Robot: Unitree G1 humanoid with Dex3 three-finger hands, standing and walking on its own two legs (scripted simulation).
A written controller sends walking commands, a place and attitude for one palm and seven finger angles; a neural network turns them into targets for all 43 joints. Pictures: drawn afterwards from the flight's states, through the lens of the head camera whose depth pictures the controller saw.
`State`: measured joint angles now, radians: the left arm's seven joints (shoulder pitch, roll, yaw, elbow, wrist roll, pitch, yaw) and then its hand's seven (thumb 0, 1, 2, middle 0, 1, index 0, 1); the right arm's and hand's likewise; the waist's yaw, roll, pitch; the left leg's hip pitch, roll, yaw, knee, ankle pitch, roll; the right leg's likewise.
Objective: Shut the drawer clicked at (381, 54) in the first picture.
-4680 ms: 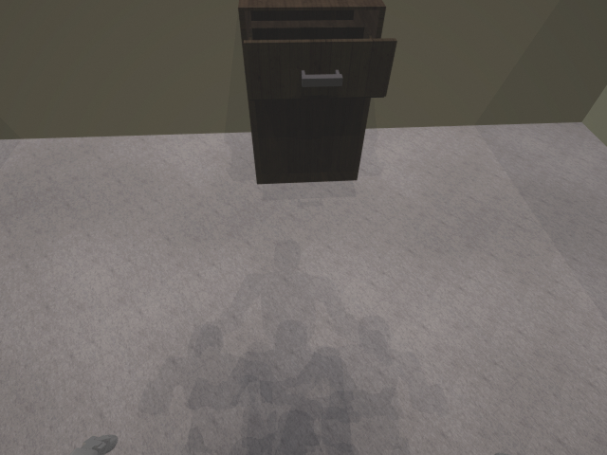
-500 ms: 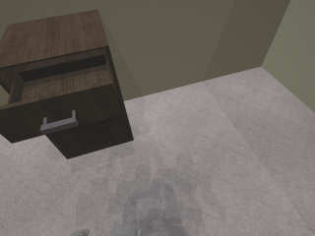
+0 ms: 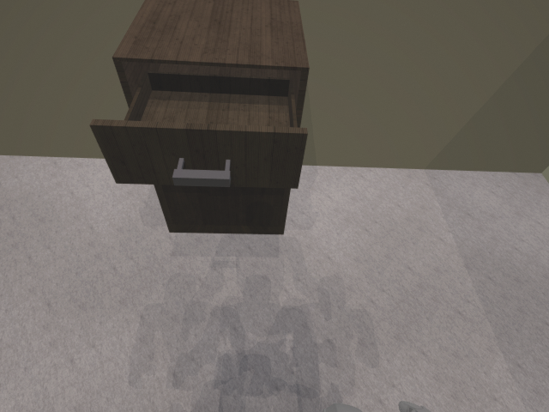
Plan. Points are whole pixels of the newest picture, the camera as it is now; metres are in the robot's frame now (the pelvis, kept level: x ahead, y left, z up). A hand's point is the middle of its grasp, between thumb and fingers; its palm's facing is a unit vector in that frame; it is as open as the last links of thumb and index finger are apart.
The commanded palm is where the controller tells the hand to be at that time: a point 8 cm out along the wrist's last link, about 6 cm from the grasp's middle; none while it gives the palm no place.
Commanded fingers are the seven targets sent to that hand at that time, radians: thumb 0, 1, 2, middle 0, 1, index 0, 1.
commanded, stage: take the last steps up to it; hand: left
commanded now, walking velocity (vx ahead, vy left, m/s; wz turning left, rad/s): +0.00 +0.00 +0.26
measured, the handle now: (203, 170) +0.59 +0.21 -0.08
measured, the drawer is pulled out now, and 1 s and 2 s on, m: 0.26 0.26 0.26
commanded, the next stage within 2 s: come to a stop and stand still in 1.14 s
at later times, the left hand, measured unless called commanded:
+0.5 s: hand out of the picture -0.02 +0.13 -0.16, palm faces +0.17 -0.96 -0.20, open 7.3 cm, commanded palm none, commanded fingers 0.00 0.90 0.90 -0.20 -0.30 -0.20 -0.30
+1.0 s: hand (154, 363) +0.21 +0.23 -0.17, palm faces +0.11 -0.98 -0.17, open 7.4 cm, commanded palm none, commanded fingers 0.00 0.90 0.90 -0.20 -0.30 -0.20 -0.30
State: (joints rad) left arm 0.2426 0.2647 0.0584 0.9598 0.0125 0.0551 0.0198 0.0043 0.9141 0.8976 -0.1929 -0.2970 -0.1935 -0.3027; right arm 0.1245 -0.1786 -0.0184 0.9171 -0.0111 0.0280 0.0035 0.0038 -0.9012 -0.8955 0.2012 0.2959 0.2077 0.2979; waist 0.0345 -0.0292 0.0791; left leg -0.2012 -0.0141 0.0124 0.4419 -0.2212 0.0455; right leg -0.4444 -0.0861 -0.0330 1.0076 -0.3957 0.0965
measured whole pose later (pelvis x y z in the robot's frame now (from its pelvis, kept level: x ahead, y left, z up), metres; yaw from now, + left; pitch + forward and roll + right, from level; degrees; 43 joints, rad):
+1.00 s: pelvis +0.16 +0.04 +0.00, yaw +3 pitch -2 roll +0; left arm 0.20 0.20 0.06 1.04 0.03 -0.01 -0.01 0.00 0.92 0.90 -0.19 -0.30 -0.19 -0.30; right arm 0.33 -0.13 -0.04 1.08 -0.02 -0.07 -0.02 -0.01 -0.93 -0.90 0.20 0.30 0.20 0.30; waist 0.00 -0.05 0.02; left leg -0.04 0.02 0.17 0.31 -0.24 0.03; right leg -0.55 -0.12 -0.07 0.93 -0.20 0.03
